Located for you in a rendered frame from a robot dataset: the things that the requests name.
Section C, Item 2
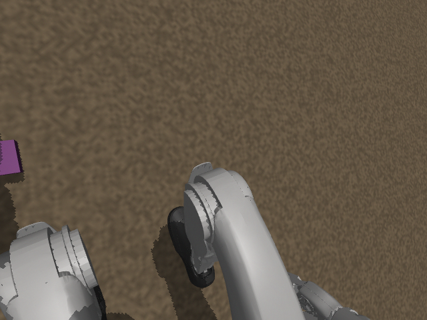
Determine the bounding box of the right robot hand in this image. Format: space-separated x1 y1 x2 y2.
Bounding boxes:
288 272 343 320

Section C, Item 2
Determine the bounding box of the left robot foot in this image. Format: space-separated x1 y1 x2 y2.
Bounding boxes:
93 284 107 320

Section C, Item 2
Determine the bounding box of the small box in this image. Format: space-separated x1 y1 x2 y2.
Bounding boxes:
0 140 23 176

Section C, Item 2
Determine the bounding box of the right robot foot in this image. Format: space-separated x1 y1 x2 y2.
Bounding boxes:
167 206 215 288

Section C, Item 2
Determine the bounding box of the right robot arm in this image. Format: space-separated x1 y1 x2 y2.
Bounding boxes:
331 307 371 320

